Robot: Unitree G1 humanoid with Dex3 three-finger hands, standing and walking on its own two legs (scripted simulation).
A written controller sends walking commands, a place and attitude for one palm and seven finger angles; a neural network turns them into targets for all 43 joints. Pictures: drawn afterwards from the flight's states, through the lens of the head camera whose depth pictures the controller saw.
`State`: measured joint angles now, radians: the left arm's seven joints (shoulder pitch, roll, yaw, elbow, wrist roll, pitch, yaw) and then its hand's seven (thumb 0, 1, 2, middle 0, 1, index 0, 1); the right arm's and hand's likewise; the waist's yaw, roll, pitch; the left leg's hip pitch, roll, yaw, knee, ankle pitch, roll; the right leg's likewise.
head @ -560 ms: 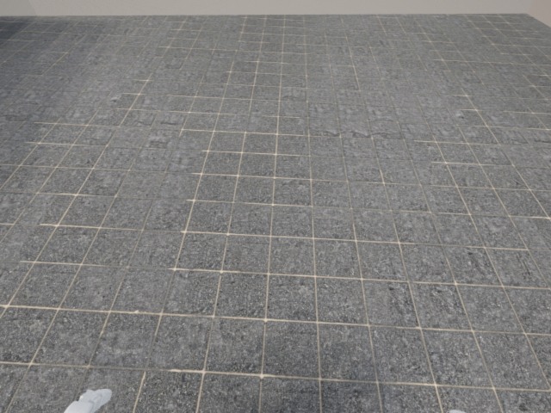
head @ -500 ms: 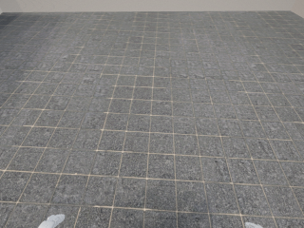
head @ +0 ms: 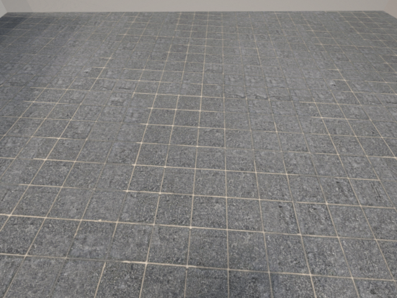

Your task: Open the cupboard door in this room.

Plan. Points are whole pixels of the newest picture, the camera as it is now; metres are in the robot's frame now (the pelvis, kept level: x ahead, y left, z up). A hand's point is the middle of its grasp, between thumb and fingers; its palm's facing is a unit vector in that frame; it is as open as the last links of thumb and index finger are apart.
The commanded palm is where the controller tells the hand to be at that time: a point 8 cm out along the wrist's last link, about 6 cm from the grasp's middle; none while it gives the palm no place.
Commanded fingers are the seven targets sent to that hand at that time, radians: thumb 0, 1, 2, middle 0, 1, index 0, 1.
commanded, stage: stand and wait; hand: left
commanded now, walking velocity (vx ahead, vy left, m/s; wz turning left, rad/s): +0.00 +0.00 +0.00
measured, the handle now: out of the picture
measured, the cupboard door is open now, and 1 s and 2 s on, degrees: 0 0 0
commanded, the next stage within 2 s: turn or walk to find it in 0.34 s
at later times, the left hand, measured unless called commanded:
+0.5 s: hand out of the picture +0.07 +0.24 -0.16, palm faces +0.00 -0.94 -0.34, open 7.4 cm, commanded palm none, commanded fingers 0.00 0.90 0.90 -0.20 -0.30 -0.20 -0.30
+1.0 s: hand out of the picture +0.01 +0.21 -0.17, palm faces +0.20 -0.95 -0.26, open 7.4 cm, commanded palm none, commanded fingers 0.00 0.90 0.90 -0.20 -0.30 -0.20 -0.30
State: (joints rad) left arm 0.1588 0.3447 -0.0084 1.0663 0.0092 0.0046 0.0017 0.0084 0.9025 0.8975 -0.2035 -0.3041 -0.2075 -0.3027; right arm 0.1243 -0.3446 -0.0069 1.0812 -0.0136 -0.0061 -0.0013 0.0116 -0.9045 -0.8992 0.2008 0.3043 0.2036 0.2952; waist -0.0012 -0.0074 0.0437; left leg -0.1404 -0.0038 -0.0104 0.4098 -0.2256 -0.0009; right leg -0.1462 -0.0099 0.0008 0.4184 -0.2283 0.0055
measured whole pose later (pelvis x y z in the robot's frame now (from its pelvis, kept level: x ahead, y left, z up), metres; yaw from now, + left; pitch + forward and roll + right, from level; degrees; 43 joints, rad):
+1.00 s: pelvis -0.04 -0.01 -0.01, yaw +12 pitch +1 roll -1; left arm 0.16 0.22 0.03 0.93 0.00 0.05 0.03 0.01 0.91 0.90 -0.20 -0.30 -0.20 -0.30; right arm 0.24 -0.19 -0.05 0.98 -0.02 0.04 -0.01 0.01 -0.90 -0.90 0.20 0.30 0.21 0.30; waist -0.04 0.02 0.07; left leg -0.35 -0.06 -0.17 0.47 -0.14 0.00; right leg -0.32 0.00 0.01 0.76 -0.48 0.04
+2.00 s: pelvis -0.09 -0.03 -0.01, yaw +38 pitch +0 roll +1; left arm 0.13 0.21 0.05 0.89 0.01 0.04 0.03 0.01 0.91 0.90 -0.20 -0.30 -0.20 -0.30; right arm 0.26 -0.21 -0.06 0.97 -0.03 0.04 0.00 0.01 -0.90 -0.90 0.20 0.30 0.20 0.30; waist -0.05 0.02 0.05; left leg -0.28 -0.07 -0.09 0.50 -0.22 0.02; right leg -0.28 -0.02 -0.02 0.64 -0.35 0.06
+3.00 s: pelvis -0.14 -0.07 -0.01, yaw +62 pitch -1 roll +0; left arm 0.16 0.21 0.05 0.93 0.01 0.04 0.03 0.01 0.91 0.90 -0.20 -0.30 -0.20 -0.30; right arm 0.24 -0.19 -0.06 0.98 -0.03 0.04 -0.01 0.01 -0.90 -0.90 0.20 0.30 0.20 0.30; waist -0.04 0.01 0.05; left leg -0.27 -0.06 -0.05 0.46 -0.18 0.04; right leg -0.30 -0.03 -0.02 0.69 -0.39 0.06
